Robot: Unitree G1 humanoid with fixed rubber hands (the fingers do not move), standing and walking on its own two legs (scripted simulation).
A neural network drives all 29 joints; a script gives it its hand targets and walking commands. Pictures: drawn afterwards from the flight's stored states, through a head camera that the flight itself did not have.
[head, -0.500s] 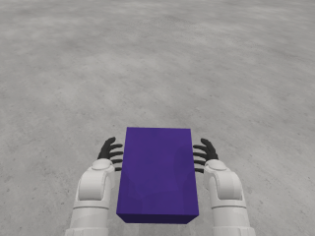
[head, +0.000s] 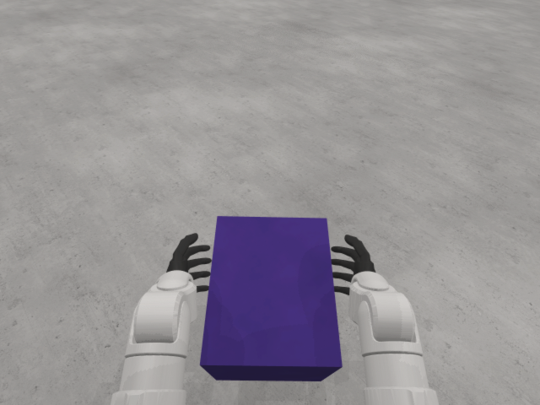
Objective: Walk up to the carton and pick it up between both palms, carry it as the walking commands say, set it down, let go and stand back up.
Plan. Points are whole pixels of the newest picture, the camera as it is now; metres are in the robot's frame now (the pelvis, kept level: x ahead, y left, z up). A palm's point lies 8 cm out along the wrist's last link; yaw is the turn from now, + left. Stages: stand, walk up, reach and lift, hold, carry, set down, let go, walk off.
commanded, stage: carry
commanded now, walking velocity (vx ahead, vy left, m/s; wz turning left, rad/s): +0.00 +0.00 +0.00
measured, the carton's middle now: (270, 300) +0.31 +0.00 -0.03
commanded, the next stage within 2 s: none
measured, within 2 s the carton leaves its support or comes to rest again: neither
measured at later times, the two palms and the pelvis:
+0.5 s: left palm (256, 280) +0.29 +0.03 +0.07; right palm (439, 314) +0.24 -0.23 +0.06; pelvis -0.03 -0.06 -0.02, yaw -12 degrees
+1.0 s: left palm (352, 299) +0.25 -0.11 +0.09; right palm out of the picture +0.17 -0.35 +0.09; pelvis -0.09 -0.14 +0.00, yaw -20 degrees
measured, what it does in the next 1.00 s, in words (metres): steps to the right, turning right: right foot, then left foot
